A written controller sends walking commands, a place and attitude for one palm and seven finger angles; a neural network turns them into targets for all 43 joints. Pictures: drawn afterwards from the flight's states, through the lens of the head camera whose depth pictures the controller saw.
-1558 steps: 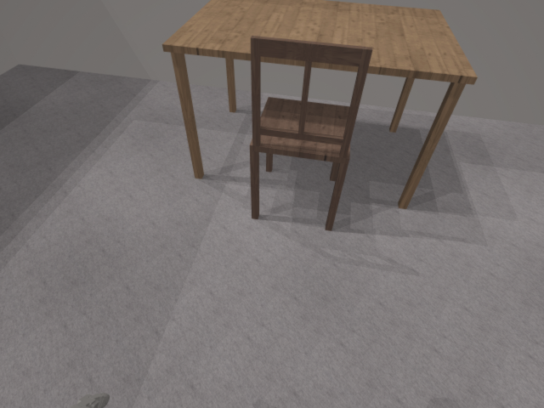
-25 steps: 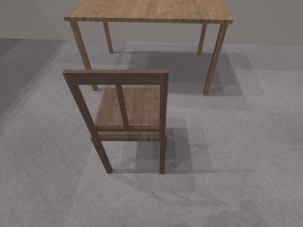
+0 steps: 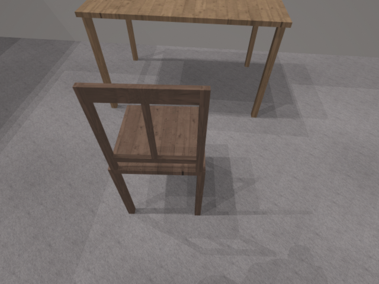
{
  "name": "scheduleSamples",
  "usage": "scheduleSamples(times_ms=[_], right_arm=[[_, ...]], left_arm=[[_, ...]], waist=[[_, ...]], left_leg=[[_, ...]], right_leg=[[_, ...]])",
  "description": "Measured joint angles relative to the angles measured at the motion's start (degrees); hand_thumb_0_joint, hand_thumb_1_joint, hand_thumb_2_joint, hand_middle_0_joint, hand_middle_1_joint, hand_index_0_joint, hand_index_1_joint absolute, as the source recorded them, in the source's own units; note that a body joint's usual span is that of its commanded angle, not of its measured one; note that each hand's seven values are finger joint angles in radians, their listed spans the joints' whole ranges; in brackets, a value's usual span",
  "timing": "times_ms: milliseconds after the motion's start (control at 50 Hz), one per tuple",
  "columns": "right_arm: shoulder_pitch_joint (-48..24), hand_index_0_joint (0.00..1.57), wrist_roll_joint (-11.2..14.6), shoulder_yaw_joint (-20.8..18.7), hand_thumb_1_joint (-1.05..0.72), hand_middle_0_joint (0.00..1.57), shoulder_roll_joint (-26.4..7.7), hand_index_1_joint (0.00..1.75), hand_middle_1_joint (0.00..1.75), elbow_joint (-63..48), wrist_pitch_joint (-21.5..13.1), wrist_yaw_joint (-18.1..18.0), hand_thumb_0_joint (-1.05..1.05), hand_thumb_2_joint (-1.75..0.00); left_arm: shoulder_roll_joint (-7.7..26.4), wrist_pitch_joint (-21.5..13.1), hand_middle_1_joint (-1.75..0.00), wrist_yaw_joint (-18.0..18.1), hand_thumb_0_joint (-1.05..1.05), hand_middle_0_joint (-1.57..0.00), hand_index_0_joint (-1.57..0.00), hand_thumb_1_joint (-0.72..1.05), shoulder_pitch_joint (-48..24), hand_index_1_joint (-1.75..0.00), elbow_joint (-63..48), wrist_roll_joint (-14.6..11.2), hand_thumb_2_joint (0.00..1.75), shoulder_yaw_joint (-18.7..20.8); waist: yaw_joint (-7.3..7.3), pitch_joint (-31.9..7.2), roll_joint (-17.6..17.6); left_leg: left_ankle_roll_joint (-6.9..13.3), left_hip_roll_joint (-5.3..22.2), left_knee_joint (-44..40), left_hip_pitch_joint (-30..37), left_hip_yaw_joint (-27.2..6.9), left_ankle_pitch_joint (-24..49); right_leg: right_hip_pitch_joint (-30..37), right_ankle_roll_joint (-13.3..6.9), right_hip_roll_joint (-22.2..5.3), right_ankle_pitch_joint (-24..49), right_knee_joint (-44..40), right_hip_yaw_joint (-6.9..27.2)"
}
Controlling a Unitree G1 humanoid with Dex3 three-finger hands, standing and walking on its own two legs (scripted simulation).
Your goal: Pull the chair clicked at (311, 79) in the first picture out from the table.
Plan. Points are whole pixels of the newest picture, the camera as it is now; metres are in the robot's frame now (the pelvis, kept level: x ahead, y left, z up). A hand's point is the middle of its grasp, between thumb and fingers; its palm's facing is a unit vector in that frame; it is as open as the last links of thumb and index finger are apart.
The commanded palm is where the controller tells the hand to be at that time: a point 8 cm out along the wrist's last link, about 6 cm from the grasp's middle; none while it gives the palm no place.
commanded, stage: look to check the result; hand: left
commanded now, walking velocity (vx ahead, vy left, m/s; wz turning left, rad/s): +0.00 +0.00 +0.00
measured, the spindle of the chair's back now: (150, 133) +0.58 +0.17 -0.10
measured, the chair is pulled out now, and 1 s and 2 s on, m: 0.61 0.61 0.61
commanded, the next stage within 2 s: stand and wait in 0.64 s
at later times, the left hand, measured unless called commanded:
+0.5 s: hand out of the picture +0.00 +0.16 -0.17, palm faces +0.03 -0.98 -0.19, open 7.4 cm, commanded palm none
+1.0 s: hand out of the picture +0.00 +0.16 -0.17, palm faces +0.04 -0.98 -0.17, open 7.4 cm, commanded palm none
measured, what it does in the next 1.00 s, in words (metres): stands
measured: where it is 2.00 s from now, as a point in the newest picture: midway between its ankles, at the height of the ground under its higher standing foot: outside the picture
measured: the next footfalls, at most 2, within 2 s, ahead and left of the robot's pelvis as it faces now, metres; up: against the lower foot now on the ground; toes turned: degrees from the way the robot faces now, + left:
none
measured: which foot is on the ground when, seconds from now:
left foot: down 0.00-1.00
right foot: down 0.00-1.00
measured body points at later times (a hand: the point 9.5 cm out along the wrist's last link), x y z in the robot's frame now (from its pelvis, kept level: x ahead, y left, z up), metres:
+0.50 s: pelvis +0.00 +0.00 +0.00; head +0.02 +0.00 +0.45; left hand +0.00 +0.22 -0.16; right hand -0.01 -0.21 -0.16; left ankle +0.00 +0.14 -0.74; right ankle +0.01 -0.12 -0.74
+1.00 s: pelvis +0.00 +0.00 +0.00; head +0.02 +0.00 +0.45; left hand +0.00 +0.21 -0.16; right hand -0.01 -0.21 -0.16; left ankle +0.00 +0.14 -0.74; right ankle +0.01 -0.12 -0.74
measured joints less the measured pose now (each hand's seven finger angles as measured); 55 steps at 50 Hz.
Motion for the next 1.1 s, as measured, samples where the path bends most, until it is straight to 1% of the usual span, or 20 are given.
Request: scheduleSamples(times_ms=[300,1100], right_arm=[[-1.0,0.20,0.1,0.2,-0.91,0.20,-0.1,0.30,0.30,0.5,-0.2,-0.3,0.00,-0.90],[-1.3,0.20,0.1,0.2,-0.91,0.20,0.1,0.30,0.30,0.7,0.0,-0.1,0.00,-0.90]], left_arm=[[0.7,0.0,-0.30,0.2,0.01,-0.20,-0.19,0.92,-1.1,-0.30,0.1,0.0,0.90,0.3],[0.4,0.0,-0.30,0.0,0.00,-0.20,-0.19,0.91,-0.7,-0.30,0.1,-0.1,0.90,0.1]], waist=[[0.03,0.0,0.0],[0.07,0.7,-0.4]], left_leg=[[0.0,-0.1,-1.0,1.6,-0.1,0.0],[-0.2,0.0,-1.0,1.5,-0.5,0.3]], right_leg=[[1.6,0.0,-0.2,-0.2,-0.7,-0.1],[1.6,-0.1,-0.1,0.0,-0.8,-0.5]])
